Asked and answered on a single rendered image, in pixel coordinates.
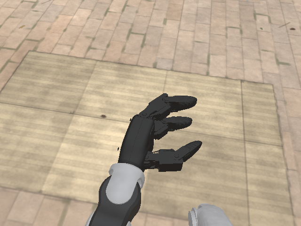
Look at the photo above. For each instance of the robot right thigh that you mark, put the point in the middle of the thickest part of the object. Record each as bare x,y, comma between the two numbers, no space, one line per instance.
208,215

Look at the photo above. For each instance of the left robot forearm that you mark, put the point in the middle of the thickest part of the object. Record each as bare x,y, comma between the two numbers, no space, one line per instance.
119,196

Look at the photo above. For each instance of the left robot hand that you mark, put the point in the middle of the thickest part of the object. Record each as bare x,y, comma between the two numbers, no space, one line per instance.
151,124

